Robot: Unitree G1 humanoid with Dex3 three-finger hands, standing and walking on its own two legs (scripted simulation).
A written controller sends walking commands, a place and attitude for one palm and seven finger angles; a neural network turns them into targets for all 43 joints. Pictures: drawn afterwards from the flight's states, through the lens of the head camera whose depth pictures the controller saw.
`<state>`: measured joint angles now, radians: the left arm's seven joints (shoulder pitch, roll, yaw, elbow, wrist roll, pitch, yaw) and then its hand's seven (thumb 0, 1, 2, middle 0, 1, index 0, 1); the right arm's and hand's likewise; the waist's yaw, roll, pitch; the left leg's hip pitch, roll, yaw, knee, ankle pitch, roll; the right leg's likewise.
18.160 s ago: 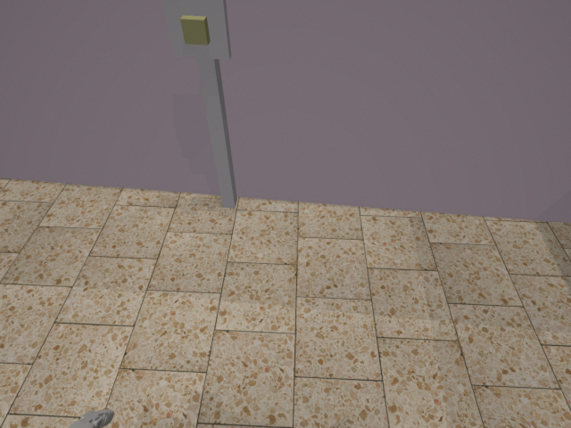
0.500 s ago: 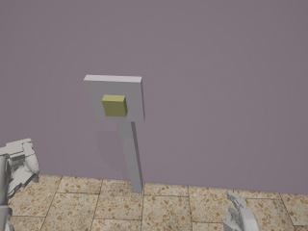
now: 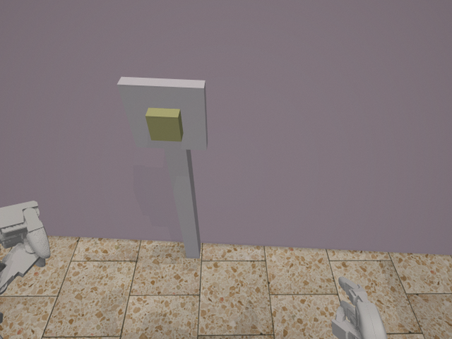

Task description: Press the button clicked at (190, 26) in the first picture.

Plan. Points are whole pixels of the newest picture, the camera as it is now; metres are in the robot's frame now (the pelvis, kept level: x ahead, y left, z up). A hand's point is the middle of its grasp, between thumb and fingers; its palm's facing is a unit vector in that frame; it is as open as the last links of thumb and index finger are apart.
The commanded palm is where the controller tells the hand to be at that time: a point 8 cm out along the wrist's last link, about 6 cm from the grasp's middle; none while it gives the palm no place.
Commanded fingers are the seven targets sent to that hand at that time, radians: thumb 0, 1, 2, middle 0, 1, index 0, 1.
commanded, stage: step back with the hand held close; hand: left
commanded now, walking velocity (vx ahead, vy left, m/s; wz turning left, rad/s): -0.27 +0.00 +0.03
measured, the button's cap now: (165, 124) +0.54 +0.17 +0.07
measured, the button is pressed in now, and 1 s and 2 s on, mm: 0 0 0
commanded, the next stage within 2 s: stop stepping back and stand still in 1.08 s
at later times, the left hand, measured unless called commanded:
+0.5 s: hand (21, 279) +0.15 +0.24 +0.17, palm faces +0.42 -0.76 -0.49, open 3.1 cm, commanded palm +0.07 +0.28 +0.19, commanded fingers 0.00 0.90 0.90 -1.30 -1.50 -1.30 -1.50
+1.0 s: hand out of the picture +0.07 +0.24 +0.19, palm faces +0.45 -0.80 -0.38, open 3.1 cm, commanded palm +0.01 +0.27 +0.19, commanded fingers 0.00 0.90 0.90 -1.30 -1.50 -1.30 -1.50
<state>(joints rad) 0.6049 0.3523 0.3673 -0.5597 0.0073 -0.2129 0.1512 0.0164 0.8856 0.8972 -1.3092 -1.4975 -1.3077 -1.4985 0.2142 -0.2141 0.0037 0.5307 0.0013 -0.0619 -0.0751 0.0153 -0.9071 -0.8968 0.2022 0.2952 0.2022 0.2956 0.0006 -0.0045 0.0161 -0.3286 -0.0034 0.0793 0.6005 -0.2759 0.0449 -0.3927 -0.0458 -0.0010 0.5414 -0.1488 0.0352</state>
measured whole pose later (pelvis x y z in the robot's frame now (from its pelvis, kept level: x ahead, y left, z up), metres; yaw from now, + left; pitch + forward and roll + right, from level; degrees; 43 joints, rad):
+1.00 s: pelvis -0.12 -0.01 +0.00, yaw +1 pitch +2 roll -4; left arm 0.58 0.38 0.41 -0.61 -0.04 -0.28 0.17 0.02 0.89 0.90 -1.31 -1.50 -1.31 -1.50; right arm 0.19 -0.13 0.01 0.64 -0.03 -0.17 -0.04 0.01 -0.91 -0.90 0.20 0.30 0.20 0.30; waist 0.02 0.00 -0.04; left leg -0.52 0.11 0.07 0.50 -0.03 0.02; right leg -0.23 0.04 -0.05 0.65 -0.49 -0.01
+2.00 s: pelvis -0.27 -0.01 +0.01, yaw -3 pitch -1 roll +1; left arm 0.62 0.35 0.34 -0.50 0.00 -0.23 0.15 0.01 0.88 0.90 -1.31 -1.50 -1.31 -1.50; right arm 0.29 -0.19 0.02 0.68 -0.02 -0.10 -0.07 0.02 -0.91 -0.90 0.21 0.30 0.21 0.30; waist 0.00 -0.03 -0.07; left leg -0.41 0.01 0.05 0.82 -0.34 0.01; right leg -0.26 0.00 -0.08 0.49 -0.22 -0.06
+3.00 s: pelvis -0.27 +0.03 +0.01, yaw -3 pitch +0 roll +0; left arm 0.26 0.21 -0.02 0.84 0.04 0.05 0.02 0.01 0.90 0.90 -1.05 -1.26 -1.05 -1.25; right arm 0.18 -0.26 0.01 0.90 -0.03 0.01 0.01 0.01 -0.91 -0.90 0.20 0.29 0.20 0.30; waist -0.03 -0.01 0.04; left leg -0.29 0.00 0.08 0.52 -0.24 0.04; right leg -0.28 -0.03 -0.07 0.53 -0.24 0.00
